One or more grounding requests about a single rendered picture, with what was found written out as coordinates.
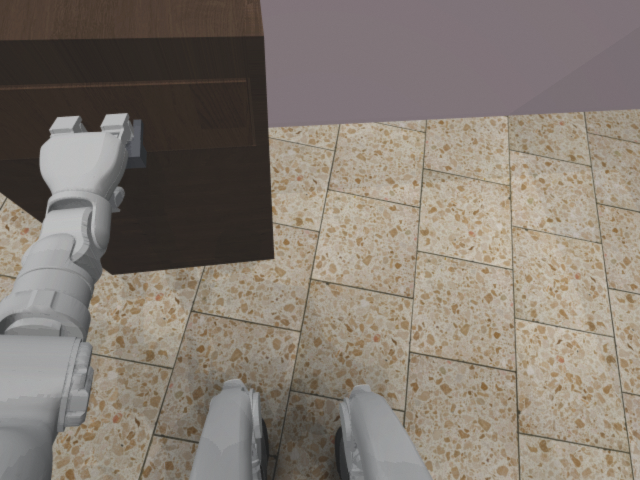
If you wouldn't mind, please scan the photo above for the robot right shin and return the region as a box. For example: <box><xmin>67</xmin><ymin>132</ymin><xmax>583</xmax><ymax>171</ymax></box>
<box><xmin>344</xmin><ymin>384</ymin><xmax>387</xmax><ymax>480</ymax></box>

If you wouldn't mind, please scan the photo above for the drawer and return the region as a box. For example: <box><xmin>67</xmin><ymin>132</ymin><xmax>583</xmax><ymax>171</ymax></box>
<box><xmin>0</xmin><ymin>78</ymin><xmax>253</xmax><ymax>159</ymax></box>

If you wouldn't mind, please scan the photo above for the handle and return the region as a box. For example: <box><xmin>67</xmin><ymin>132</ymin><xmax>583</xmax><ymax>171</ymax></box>
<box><xmin>125</xmin><ymin>119</ymin><xmax>147</xmax><ymax>169</ymax></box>

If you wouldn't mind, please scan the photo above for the robot left upper arm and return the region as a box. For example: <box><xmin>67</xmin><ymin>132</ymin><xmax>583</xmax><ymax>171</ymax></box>
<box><xmin>0</xmin><ymin>335</ymin><xmax>94</xmax><ymax>480</ymax></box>

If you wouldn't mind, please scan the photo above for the robot left forearm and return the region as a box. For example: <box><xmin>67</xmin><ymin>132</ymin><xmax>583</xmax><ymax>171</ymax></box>
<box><xmin>0</xmin><ymin>190</ymin><xmax>112</xmax><ymax>342</ymax></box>

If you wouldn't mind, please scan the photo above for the robot shin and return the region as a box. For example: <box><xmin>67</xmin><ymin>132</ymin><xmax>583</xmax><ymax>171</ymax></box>
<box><xmin>209</xmin><ymin>379</ymin><xmax>262</xmax><ymax>480</ymax></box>
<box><xmin>344</xmin><ymin>384</ymin><xmax>387</xmax><ymax>480</ymax></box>

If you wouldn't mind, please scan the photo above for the cabinet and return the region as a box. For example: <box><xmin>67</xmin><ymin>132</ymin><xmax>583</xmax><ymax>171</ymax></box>
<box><xmin>0</xmin><ymin>0</ymin><xmax>274</xmax><ymax>275</ymax></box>

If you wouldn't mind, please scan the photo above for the robot left shin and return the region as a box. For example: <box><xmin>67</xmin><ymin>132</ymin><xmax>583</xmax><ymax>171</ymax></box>
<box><xmin>209</xmin><ymin>379</ymin><xmax>262</xmax><ymax>480</ymax></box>

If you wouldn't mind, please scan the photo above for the robot left hand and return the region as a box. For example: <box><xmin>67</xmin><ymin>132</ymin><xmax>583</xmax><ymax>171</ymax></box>
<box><xmin>39</xmin><ymin>113</ymin><xmax>134</xmax><ymax>213</ymax></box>

